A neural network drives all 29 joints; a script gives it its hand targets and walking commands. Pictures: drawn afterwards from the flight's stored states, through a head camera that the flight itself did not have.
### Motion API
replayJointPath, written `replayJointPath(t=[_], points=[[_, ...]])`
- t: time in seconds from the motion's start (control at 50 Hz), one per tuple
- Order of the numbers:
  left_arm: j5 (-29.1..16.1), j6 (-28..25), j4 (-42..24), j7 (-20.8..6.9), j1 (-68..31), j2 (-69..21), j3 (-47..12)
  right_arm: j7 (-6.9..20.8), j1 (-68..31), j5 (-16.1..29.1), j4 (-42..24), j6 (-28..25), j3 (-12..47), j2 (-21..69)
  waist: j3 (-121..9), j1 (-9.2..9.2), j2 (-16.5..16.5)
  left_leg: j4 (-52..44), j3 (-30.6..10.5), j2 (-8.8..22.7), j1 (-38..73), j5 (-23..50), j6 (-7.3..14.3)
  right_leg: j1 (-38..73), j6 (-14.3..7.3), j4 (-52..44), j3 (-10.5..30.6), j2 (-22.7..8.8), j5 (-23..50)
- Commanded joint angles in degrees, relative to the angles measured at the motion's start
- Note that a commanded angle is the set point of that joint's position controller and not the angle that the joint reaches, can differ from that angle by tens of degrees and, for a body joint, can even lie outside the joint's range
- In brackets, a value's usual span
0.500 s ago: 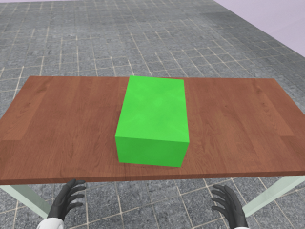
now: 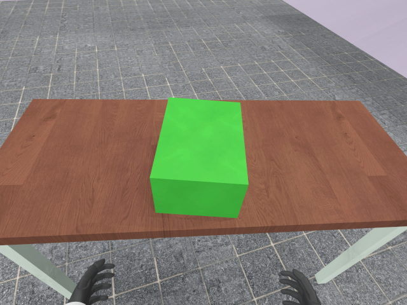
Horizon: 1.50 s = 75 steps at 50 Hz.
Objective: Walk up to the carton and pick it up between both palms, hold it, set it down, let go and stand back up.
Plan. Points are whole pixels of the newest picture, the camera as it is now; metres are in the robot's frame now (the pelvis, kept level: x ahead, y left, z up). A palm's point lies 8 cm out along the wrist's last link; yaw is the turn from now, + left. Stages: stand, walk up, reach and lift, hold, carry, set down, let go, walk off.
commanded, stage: let go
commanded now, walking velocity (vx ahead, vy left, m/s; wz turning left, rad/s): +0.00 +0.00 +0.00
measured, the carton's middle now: (200, 153) +0.47 +0.03 +0.00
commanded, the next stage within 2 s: stand in 0.56 s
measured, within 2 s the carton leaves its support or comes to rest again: neither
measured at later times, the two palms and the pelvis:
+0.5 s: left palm (88, 304) +0.14 +0.22 -0.09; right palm out of the picture +0.13 -0.23 -0.09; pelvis -0.01 -0.01 +0.00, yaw +0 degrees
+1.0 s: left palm out of the picture +0.06 +0.24 -0.13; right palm out of the picture -0.03 -0.24 -0.14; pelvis -0.02 +0.01 -0.01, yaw -7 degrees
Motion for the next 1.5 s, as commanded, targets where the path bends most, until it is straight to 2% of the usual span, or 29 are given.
replayJointPath(t=[0.0,0.26,0.54,0.56,0.58,0.6,0.66,0.7,0.72,0.74,0.78,0.8,0.82,0.9,0.96,0.98,1.0,1.04,1.08,1.1,1.12,1.14,1.18,1.22,1.28,1.34,1.4,1.44,1.48], points=[[0.5,-1.33,-6.33,0.02,-5.59,5.83,2.54,-0.31,-4.5,-0.76,-4.77,-2.47,-2.52,-7.11,-4.73,-1.0,1.0,0.35,-3.37,-0.1,13.71,18.13,-0.83,-10.61,0.49,-5.02,1.6,-1.52,11.82],[0.47,-0.61,-3.55,0.88,-8.71,5.19,1.49,0.6,-6.84,-1.61,-2.39,-2.28,-2.99,-7.34,-1.93,-1.27,1.01,-0.52,-2.77,-0.21,7.66,10.3,-0.44,-9.88,0.15,-4.4,1.72,-2.36,6.07],[1.57,-0.92,-4.3,1.52,-6.79,5.92,2.1,0.97,-4.46,-1.85,-4.64,-2.02,-4.11,-8.89,-4.37,-1.31,-0.09,0.17,-3.15,-0.29,6.98,10.21,-0.38,-8.27,0.79,-2.43,2.19,-2.77,10.38],[5.22,-4.97,1.79,0.27,3.21,6.58,3.06,-0.68,2.29,-3.07,0.94,5.6,-5.87,-13.69,-7.49,0.18,5.89,5.2,-5.24,8.11,5.86,23.2,1.46,-8.49,0.11,4.67,6.49,-5.02,17.13],[4.39,-6.49,3.02,-0.12,4.89,7.11,3.43,-1.58,3.92,-3.17,0.79,9.06,-5.78,-13.17,-7.9,-1.12,6.87,6.09,-5.3,8.49,5.16,23.21,2.38,-9.19,-0.23,6.85,5.91,-5.07,15.47],[3.69,-7.3,2.38,-0.37,1.33,5.17,2.92,-1.78,3.99,-3.03,0.27,10.56,-5.3,-11.94,-5.96,-2.53,6.07,6.53,-5.92,9.56,0.84,23.32,3.9,-10.0,-0.72,8.0,6.01,-4.52,13.92],[3.27,-7.72,2.0,-0.45,-0.94,4.47,2.63,-0.97,0.84,-2.57,-0.8,12.63,-5.03,-10.47,-6.37,-3.11,1.14,5.61,-5.24,8.58,-5.38,3.89,4.24,-12.57,-1.65,9.78,6.53,-3.43,8.11],[3.28,-7.57,3.08,-0.27,2.76,4.94,3.19,-0.43,-0.41,-3.21,0.17,12.99,-5.57,-11.71,-2.56,-1.25,-3.89,10.12,-2.38,5.18,-7.69,-4.36,2.51,-15.85,-2.34,6.27,11.85,-6.33,13.54],[3.61,-7.46,4.38,-0.13,3.87,6.08,3.57,-0.33,0.78,-3.42,0.8,13.01,-5.82,-10.78,-1.64,-2.07,-7.21,12.18,-1.58,2.61,-8.34,-7.28,1.2,-17.3,-4.23,3.46,16.71,-8.54,10.07],[3.75,-7.67,4.5,0.18,5.63,7.49,4.08,-0.41,0.82,-3.63,1.57,13.01,-5.49,-10.63,-1.32,-1.45,-4.98,14.26,-2.01,1.85,-7.83,-7.23,1.57,-17.59,-6.33,1.55,20.46,-10.55,9.43],[4.28,-7.72,4.14,0.14,2.59,8.32,4.63,-0.1,2.92,-3.05,2.13,12.91,-4.92,-8.78,-1.03,-2.6,-7.36,11.63,-1.86,1.13,-9.9,-9.53,0.72,-16.53,-7.87,-0.66,22.77,-11.22,5.26],[3.81,-7.64,5.58,0.43,4.64,7.54,4.0,-0.08,2.81,-3.41,3.41,12.62,-4.95,-8.92,0.6,-2.22,-6.69,11.12,-3.23,2.28,-8.09,-7.85,1.35,-19.81,-7.55,-1.47,22.61,-10.83,3.27],[3.7,-7.65,6.08,0.51,4.24,6.83,3.83,-0.13,4.0,-2.96,3.11,12.14,-4.46,-8.71,-0.91,-3.25,-1.78,6.82,-4.12,2.23,-4.27,-7.64,1.76,-19.42,-6.95,-0.81,21.4,-9.53,3.64],[2.54,-7.64,9.34,1.04,7.29,2.83,2.73,-1.43,6.81,-2.83,6.92,11.62,-5.01,-12.08,-5.83,-2.9,4.76,-0.41,-9.7,11.39,-0.86,9.48,6.44,-16.46,-1.25,10.72,8.68,-1.06,0.8],[2.48,-7.23,11.05,1.15,9.07,3.49,3.32,-1.74,4.59,-2.07,8.66,11.44,-4.44,-10.23,-2.37,-0.92,7.18,-1.74,-8.04,11.73,-6.92,11.13,7.61,-13.28,-0.85,11.37,7.88,-1.29,0.35],[2.44,-7.27,11.75,1.0,10.98,3.97,3.38,-1.9,4.84,-2.54,10.02,11.8,-4.98,-11.49,-2.16,-0.49,8.69,-2.1,-5.93,10.82,-5.79,5.5,6.89,-13.7,-0.75,9.67,8.64,-2.13,1.5],[2.95,-7.49,12.42,1.09,8.73,4.99,3.87,-2.24,6.79,-2.39,11.14,11.88,-5.08,-10.12,-1.33,-2.29,4.17,-1.48,-5.66,9.69,-3.72,5.48,5.98,-14.16,-0.82,9.11,9.18,-2.44,4.69],[2.5,-7.19,13.32,1.3,9.96,3.26,3.2,-2.62,6.58,-2.72,11.87,12.28,-5.94,-11.91,-2.22,-1.81,-0.78,-0.19,-5.08,9.58,-2.94,-0.13,6.51,-14.91,-1.71,7.8,10.62,-3.02,5.83],[3.15,-7.36,14.27,1.6,7.95,3.47,3.25,-2.14,8.58,-2.33,13.71,12.6,-5.45,-10.1,0.56,-3.37,-3.32,1.78,-3.22,6.24,-5.13,-5.17,4.15,-16.66,-2.55,3.94,14.0,-5.36,7.12],[3.21,-7.31,14.46,1.71,9.46,4.62,3.78,-2.23,8.05,-2.7,13.55,12.95,-4.96,-8.59,1.11,-2.01,-5.45,2.53,-2.71,5.53,-6.46,-6.73,4.15,-17.04,-3.01,2.63,15.92,-5.84,5.59],[3.05,-7.6,14.7,1.9,8.18,3.85,3.75,-2.37,6.92,-3.03,13.88,13.14,-5.07,-8.7,2.45,-2.46,-3.89,4.75,-1.16,4.21,-5.55,-4.21,3.18,-18.68,-3.64,1.06,17.71,-7.1,6.31],[3.31,-7.49,15.07,2.17,9.12,4.78,3.41,-2.05,7.33,-2.8,14.29,13.14,-5.59,-9.91,1.98,-2.6,-7.47,6.44,-0.89,3.13,-2.72,-3.68,2.71,-20.39,-3.94,-1.45,19.33,-7.5,3.75],[2.95,-7.39,15.73,2.46,7.16,3.63,3.27,-1.76,10.97,-3.02,16.14,12.79,-5.0,-7.81,0.4,-4.82,-4.77,5.41,-2.46,3.56,-1.05,-2.75,2.55,-21.18,-4.89,-1.08,19.96,-7.75,3.16],[2.22,-7.69,16.85,2.11,6.94,3.24,3.25,-1.64,10.28,-2.71,17.74,12.21,-5.07,-9.09,-1.11,-3.97,-3.22,3.76,-3.22,5.17,1.86,-0.03,2.94,-21.66,-3.16,0.26,16.44,-5.59,2.12],[2.56,-6.9,18.55,2.09,7.94,1.98,2.87,-2.19,10.78,-2.27,18.85,11.84,-3.96,-6.93,1.59,-3.42,6.59,-5.43,-8.69,10.27,-4.35,-4.36,5.39,-18.56,-1.17,8.0,10.55,-1.24,1.37],[2.53,-6.36,20.7,2.3,11.19,-0.33,1.95,-2.68,8.98,-2.56,19.27,12.05,-4.75,-9.12,-0.1,-1.94,6.49,-7.6,-7.85,13.33,-5.3,-5.68,6.98,-15.22,-0.32,10.85,7.85,-1.47,1.8],[2.69,-6.61,21.01,2.1,7.7,1.31,2.32,-2.72,9.03,-2.05,20.85,12.19,-4.78,-9.0,3.0,-2.85,0.84,-5.4,-3.84,9.89,-4.04,-4.54,6.0,-16.54,-0.29,6.81,9.92,-2.6,6.2],[2.88,-6.94,22.61,2.69,9.78,-0.56,1.72,-2.98,8.82,-2.1,21.12,12.69,-4.75,-7.44,4.04,-2.77,3.71,-4.52,-2.54,8.93,-4.5,-5.94,5.09,-16.42,-0.52,5.61,11.09,-3.36,7.42],[2.72,-6.74,23.56,2.54,9.2,-0.56,1.56,-2.73,11.37,-1.78,22.34,13.03,-4.63,-5.93,4.83,-3.46,1.32,-4.09,-1.9,7.35,-5.43,-9.42,3.91,-17.45,-1.12,4.8,11.87,-3.14,6.49]])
